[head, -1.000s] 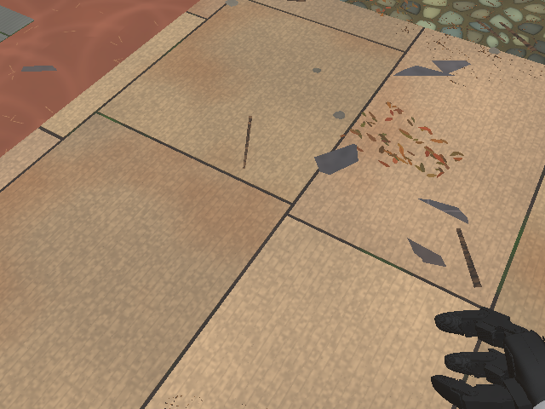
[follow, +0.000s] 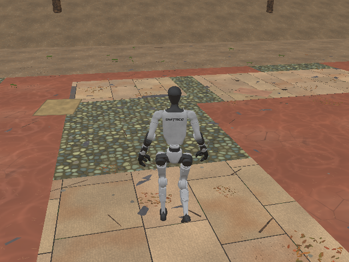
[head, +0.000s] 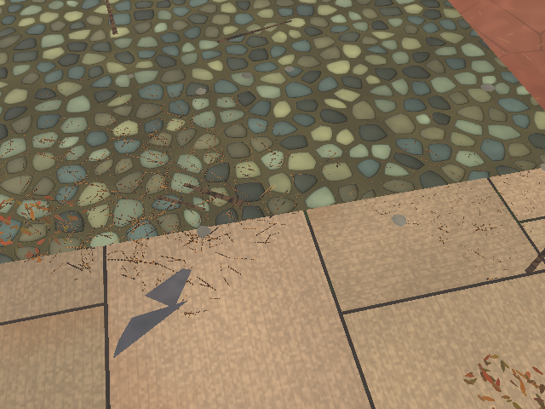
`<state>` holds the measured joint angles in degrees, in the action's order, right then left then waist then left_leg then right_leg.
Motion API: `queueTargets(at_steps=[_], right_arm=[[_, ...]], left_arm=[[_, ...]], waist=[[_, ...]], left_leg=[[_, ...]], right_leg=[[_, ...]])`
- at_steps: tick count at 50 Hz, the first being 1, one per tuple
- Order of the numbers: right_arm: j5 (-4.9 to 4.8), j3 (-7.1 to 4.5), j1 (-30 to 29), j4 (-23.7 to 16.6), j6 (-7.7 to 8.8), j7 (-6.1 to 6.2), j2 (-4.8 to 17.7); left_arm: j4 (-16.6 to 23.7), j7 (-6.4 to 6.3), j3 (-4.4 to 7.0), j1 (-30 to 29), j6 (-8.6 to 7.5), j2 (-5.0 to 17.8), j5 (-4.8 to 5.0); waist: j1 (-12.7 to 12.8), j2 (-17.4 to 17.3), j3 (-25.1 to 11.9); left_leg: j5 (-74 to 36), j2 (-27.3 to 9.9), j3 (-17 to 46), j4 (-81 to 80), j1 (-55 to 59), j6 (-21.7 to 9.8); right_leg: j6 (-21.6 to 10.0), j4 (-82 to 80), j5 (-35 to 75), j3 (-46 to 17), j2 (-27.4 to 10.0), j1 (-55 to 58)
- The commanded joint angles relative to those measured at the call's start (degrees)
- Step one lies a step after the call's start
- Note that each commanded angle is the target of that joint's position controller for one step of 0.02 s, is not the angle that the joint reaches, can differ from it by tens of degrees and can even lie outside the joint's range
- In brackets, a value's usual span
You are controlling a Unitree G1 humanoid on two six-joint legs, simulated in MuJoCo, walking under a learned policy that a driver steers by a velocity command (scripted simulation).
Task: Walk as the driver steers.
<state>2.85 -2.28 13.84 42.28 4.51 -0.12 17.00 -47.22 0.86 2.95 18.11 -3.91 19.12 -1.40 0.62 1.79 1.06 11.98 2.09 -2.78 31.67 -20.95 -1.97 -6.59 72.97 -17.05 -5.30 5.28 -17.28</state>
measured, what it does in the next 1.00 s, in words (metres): walks ahead, turning left: right foot, then left foot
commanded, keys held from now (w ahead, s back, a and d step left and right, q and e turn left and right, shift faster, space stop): shift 0.34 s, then q+shift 0.52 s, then shift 0.14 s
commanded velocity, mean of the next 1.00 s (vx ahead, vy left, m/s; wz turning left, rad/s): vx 0.24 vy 0.00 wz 0.34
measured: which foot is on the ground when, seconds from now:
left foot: down 0.00-0.30, up 0.32-0.74, down 0.76-1.00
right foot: up 0.00-0.28, down 0.30-0.76, up 0.78-1.00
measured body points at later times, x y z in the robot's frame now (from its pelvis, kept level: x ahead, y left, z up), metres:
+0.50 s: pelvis +0.32 +0.00 +0.00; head +0.36 +0.00 +0.45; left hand +0.47 +0.25 -0.10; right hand +0.44 -0.27 -0.12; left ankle +0.30 +0.16 -0.65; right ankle +0.42 -0.07 -0.73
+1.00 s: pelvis +0.38 +0.08 +0.02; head +0.41 +0.12 +0.46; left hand +0.43 +0.40 -0.10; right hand +0.62 -0.14 -0.06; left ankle +0.37 +0.17 -0.73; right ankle +0.45 -0.06 -0.65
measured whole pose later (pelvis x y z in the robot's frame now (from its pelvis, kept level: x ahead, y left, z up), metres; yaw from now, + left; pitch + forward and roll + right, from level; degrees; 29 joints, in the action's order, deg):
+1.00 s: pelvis +0.38 +0.08 +0.02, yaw +25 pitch +4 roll -3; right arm -0.2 -4.8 12.2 36.9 -1.6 2.5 17.0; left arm -44.0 -2.3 4.9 2.4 0.6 17.5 0.1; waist -0.8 1.3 1.9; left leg 10.6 2.3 5.6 27.3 -20.3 -2.7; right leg 3.3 58.6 -20.2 -2.7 1.3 -33.5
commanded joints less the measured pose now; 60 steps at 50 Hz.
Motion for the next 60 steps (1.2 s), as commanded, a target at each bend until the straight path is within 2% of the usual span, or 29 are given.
queueTargets(at_steps=[1,4,6,7,9,11,14,15,16,17,18,19,20,22,25,30,35,37,38,39,40,41,42,43,44,46,50,57,60], right_arm=[[-0.26,-0.66,8.6,1.9,1.46,-0.14,2.1],[-2.16,-0.45,10.2,4.7,3.25,-0.77,3.3],[-2.62,-0.35,7.1,4.9,3.3,-1.13,4.3],[-5.11,-0.75,3.3,3.3,3.47,-0.04,5.1],[-5.46,-1.26,8.9,5.0,3.64,1.14,8.0],[-4.75,-1.72,10.5,6.2,2.96,1.62,9.5],[-4.14,-1.47,8.4,5.9,1.06,1.57,9.2],[-3.2,-0.91,7.5,4.1,0.93,1.52,7.7],[-2.18,1.72,20.2,5.6,0.64,0.59,-1.2],[-3.04,1.25,24.8,8.6,0.59,-0.2,2.9],[-5.1,0.53,20.4,7.4,0.08,-0.35,5.2],[-4.62,-0.19,12.5,5.6,-0.54,0.55,7.2],[-4.51,-0.87,8.0,4.9,-1.51,1.56,7.2],[-4.22,-1.34,8.7,4.1,-3.86,2.34,5.6],[-3.99,-1.54,8.3,1.9,-5.4,2.78,3.1],[-3.97,-2.31,1.4,-1.9,-6.8,1.98,3.6],[-3.96,-3.24,-2.4,-4.8,-7.08,0.05,4.8],[-3.85,-3.85,0.0,-4.4,-6.99,-0.57,4.7],[-3.44,-4.71,2.1,-3.8,-6.87,-0.28,6.2],[-3.08,-6.66,4.5,-4.2,-6.64,0.74,13.1],[-1.84,-7.28,4.1,-6.2,-5.9,0.96,18.1],[-0.96,-7.1,5.8,-6.5,-4.64,0.48,15.9],[-1.45,-6.88,3.5,-6.8,-3.69,0.57,14.8],[-2.97,-6.61,-0.1,-7.6,-3.65,1.04,13.0],[-4.02,-5.8,-2.9,-8.6,-4.18,1.67,10.6],[-3.48,-4.78,-3.9,-9.7,-5.06,2.59,8.1],[-2.89,-4.61,-1.9,-9.7,-5.6,3.32,8.3],[-2.27,-3.62,-4.1,-9.9,-6.34,2.12,7.7],[-2.1,-1.11,-4.6,-7.9,-5.66,1.67,1.5]], left_arm=[[7.2,1.48,-1.04,-5.3,-0.07,0.9,-1.25],[9.0,1.17,-1.93,-7.4,0.41,-0.3,-1.47],[10.6,1.65,-2.98,-11.0,-0.17,-1.4,-1.34],[10.9,1.48,-3.0,-13.5,-1.75,-2.0,2.77],[12.7,2.17,-3.5,-19.1,-3.1,-2.5,2.18],[13.0,2.17,-2.3,-19.1,-3.1,0.3,1.2],[8.3,1.48,-0.04,-4.7,-2.71,3.8,0.31],[6.4,0.69,0.77,2.0,-2.28,6.9,-0.58],[6.8,0.34,-0.35,2.1,-1.84,7.4,-2.86],[6.3,0.84,-1.06,3.7,-1.35,2.4,-1.58],[7.4,1.06,-0.6,-2.4,-0.97,2.2,0.19],[7.9,0.79,-0.91,-7.7,-0.85,0.4,1.38],[8.0,0.45,-1.58,-10.3,-0.9,-1.3,1.26],[7.3,0.22,-0.78,-12.9,-0.34,0.7,-0.24],[6.9,-1.23,0.7,-13.6,0.6,3.5,-0.57],[7.0,-3.58,1.47,-16.2,2.31,3.9,0.14],[5.7,-3.59,2.69,-14.5,3.57,5.7,1.34],[5.2,-3.44,2.91,-14.6,3.93,5.4,2.4],[4.0,-3.2,2.76,-11.9,4.16,3.7,2.63],[4.3,-2.9,2.59,-9.7,4.37,2.0,1.18],[8.2,-2.94,2.19,-14.2,4.08,1.2,-0.4],[9.3,-2.96,2.46,-19.2,3.54,2.7,-0.22],[9.3,-3.06,2.72,-19.8,3.33,2.9,1.08],[7.9,-3.57,2.95,-17.9,3.34,3.0,1.15],[7.2,-3.95,3.23,-16.9,3.5,3.9,0.89],[6.6,-3.6,3.22,-15.7,3.66,3.1,1.09],[6.7,-2.99,2.03,-16.8,3.99,0.5,1.68],[6.4,-1.86,1.95,-14.8,3.9,1.6,1.95],[4.2,-0.5,0.66,-10.2,3.15,-1.6,1.23]], waist=[[-1.5,-3.4,0.6],[0.9,-4.4,3.0],[2.0,-6.2,2.4],[1.2,-6.0,0.9],[-1.5,-5.4,-1.2],[-0.8,-7.3,-2.0],[7.0,-8.3,-8.6],[9.1,-3.5,-13.2],[2.3,12.5,-24.3],[3.8,6.9,-33.3],[2.6,5.2,-26.5],[2.1,-1.1,-17.8],[0.8,-3.1,-11.7],[-2.6,0.4,-7.3],[-3.8,3.1,-7.8],[-2.6,4.1,-7.9],[-1.2,4.9,-7.0],[-2.6,3.8,-7.1],[-2.8,0.1,-6.1],[-1.5,-14.1,-4.1],[-1.1,-23.5,-4.2],[-4.8,-15.5,-9.3],[-3.1,-11.5,-8.8],[-1.1,-7.9,-8.5],[-0.3,-8.2,-8.7],[0.3,-8.8,-10.9],[-1.4,-9.1,-10.9],[-2.6,-10.8,-7.5],[0.1,-8.1,-7.8]], left_leg=[[5.6,-15.4,25.1,-19.5,15.5,-8.9],[-35.1,-14.1,13.1,-19.7,12.5,-8.2],[-44.1,-9.2,3.8,-20.3,8.6,-6.2],[-42.6,-7.8,3.5,-19.3,8.3,-6.2],[-40.2,-9.5,4.7,-20.3,10.0,-6.0],[-40.5,-10.1,5.0,-17.3,14.5,-4.4],[-47.2,-7.8,2.9,1.9,15.1,-0.7],[-32.6,-4.7,1.8,17.8,7.2,1.5],[24.8,3.3,4.7,44.7,-7.9,5.3],[27.6,1.9,16.3,49.6,-7.6,5.0],[25.7,-0.8,15.4,49.3,-12.9,5.2],[21.5,-3.7,12.0,44.0,-13.5,5.5],[19.2,-4.7,10.9,41.1,-12.9,6.1],[17.4,-5.7,8.3,37.1,-6.4,7.1],[12.9,-6.9,5.6,33.2,-6.2,7.5],[1.4,-8.9,3.9,24.3,-5.9,5.8],[3.4,-7.6,0.3,12.2,-3.7,3.0],[0.0,-5.3,-2.0,2.3,1.5,0.6],[-5.2,-4.1,0.0,-3.5,5.3,-1.5],[-25.5,-13.8,15.8,-9.2,11.5,-6.4],[-33.2,-22.4,34.7,-11.0,18.0,-17.2],[-28.6,-22.1,34.9,-12.4,19.2,-18.7],[-25.5,-18.9,31.0,-12.0,19.1,-15.4],[-23.3,-16.3,27.3,-10.9,17.9,-12.1],[-23.9,-16.1,24.7,-10.2,16.5,-10.7],[-27.3,-13.9,21.1,-9.2,13.8,-9.9],[-25.8,-13.2,20.4,-8.5,14.7,-9.9],[-21.4,-13.5,24.3,-7.5,9.4,-11.2],[-11.9,-10.0,18.8,-5.9,6.6,-6.4]], right_leg=[[1.1,0.2,0.7,-3.1,-6.0,-22.3],[3.5,-9.8,0.7,-0.2,-5.1,-21.8],[4.3,-24.9,9.1,4.9,-4.6,-15.1],[4.6,-30.8,14.2,5.8,-5.0,-12.8],[4.7,-40.2,26.1,6.5,-3.5,-6.7],[3.1,-44.7,29.4,5.8,-1.8,-3.9],[0.0,-47.2,33.5,6.2,-0.8,12.6],[-3.2,-44.3,53.5,-1.0,-9.4,24.1],[-16.8,-38.7,82.6,-22.4,-28.5,40.7],[-19.3,-38.7,83.4,-27.0,-28.4,42.1],[-19.1,-41.6,69.1,-22.6,-27.9,36.2],[-15.1,-45.5,57.8,-17.2,-24.1,24.6],[-12.8,-48.8,51.3,-13.9,-22.2,15.5],[-10.9,-53.4,45.3,-8.3,-20.5,1.9],[-10.7,-56.7,39.3,-2.6,-20.9,-2.4],[-8.4,-59.5,18.3,4.3,-20.9,-1.9],[-5.0,-55.4,16.7,7.6,-23.8,6.0],[-1.5,-49.7,15.1,10.1,-22.9,7.1],[1.9,-43.2,9.8,12.3,-20.0,4.9],[7.4,-27.3,-3.8,17.4,-13.2,-6.2],[11.3,-13.1,-20.7,12.2,-3.7,-24.4],[9.9,-5.4,-19.7,2.8,-3.4,-26.6],[8.6,-4.5,-14.6,0.3,-4.1,-27.4],[8.4,-6.0,-10.0,-0.5,-5.2,-27.0],[8.7,-7.2,-7.3,-0.4,-6.0,-25.9],[9.4,-7.7,-4.1,1.0,-5.0,-20.5],[10.6,-18.5,-1.6,1.5,-5.0,-17.1],[9.9,-30.3,-4.5,3.0,-5.7,-6.9],[7.9,-50.2,11.9,3.9,-6.8,6.2]])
